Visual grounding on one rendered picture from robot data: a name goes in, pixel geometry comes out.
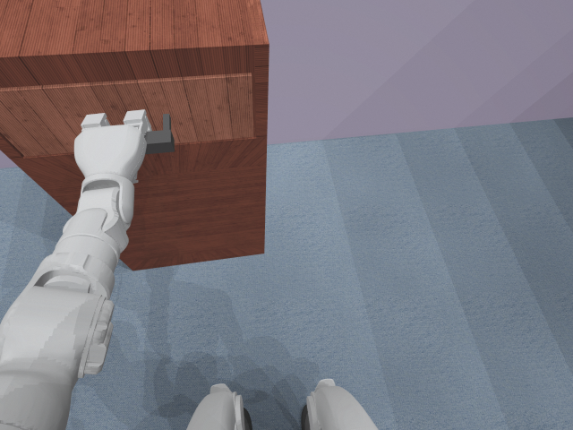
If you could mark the robot left forearm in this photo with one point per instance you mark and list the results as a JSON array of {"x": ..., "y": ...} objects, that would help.
[{"x": 88, "y": 251}]

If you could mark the cabinet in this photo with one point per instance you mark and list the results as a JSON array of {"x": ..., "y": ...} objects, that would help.
[{"x": 206, "y": 200}]

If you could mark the right robot shin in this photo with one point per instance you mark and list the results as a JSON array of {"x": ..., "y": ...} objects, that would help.
[{"x": 324, "y": 383}]

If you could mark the handle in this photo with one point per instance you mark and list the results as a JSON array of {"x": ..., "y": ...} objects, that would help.
[{"x": 160, "y": 141}]

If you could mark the left robot upper arm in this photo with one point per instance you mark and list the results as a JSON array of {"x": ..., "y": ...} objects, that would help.
[{"x": 56, "y": 337}]

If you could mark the robot left hand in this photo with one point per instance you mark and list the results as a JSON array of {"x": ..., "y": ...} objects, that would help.
[{"x": 113, "y": 149}]

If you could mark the drawer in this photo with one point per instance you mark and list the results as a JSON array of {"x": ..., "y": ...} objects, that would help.
[{"x": 46, "y": 119}]

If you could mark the left robot thigh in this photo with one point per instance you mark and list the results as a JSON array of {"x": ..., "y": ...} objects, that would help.
[{"x": 219, "y": 411}]

